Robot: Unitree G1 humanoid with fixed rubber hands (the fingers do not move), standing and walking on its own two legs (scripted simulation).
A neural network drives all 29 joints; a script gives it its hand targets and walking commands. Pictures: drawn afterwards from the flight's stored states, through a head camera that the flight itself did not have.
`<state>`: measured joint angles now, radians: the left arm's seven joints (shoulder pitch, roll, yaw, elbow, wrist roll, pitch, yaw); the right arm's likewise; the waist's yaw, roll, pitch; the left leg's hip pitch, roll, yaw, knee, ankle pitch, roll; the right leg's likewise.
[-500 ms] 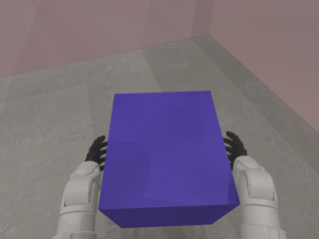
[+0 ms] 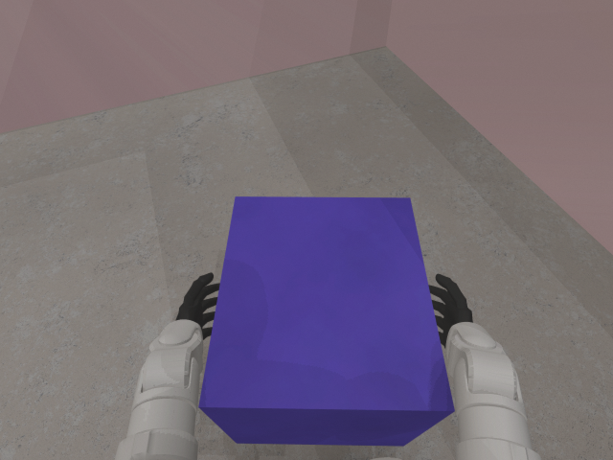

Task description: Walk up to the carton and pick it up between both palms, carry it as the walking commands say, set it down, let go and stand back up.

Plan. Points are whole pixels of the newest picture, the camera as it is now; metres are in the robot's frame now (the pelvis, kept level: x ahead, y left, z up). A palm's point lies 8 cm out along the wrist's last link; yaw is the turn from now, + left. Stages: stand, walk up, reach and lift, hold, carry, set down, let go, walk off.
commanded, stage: set down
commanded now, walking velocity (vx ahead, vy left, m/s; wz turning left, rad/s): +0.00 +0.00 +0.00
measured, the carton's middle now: (321, 323) +0.33 -0.04 -0.09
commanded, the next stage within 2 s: none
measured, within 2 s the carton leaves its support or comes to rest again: neither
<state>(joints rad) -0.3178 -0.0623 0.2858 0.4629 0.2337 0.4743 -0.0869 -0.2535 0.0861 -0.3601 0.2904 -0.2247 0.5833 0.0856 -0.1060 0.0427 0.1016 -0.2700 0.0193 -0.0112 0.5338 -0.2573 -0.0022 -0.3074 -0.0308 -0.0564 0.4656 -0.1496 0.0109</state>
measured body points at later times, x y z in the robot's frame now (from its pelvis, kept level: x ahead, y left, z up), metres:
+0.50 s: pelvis -0.02 +0.01 -0.05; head +0.15 -0.02 +0.37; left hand +0.36 +0.12 -0.12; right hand +0.30 -0.24 -0.12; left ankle +0.02 +0.12 -0.74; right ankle +0.06 -0.13 -0.74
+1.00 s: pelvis -0.06 +0.01 -0.14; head +0.16 -0.03 +0.25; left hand +0.39 +0.12 -0.21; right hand +0.33 -0.24 -0.21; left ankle +0.02 +0.12 -0.74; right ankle +0.06 -0.13 -0.74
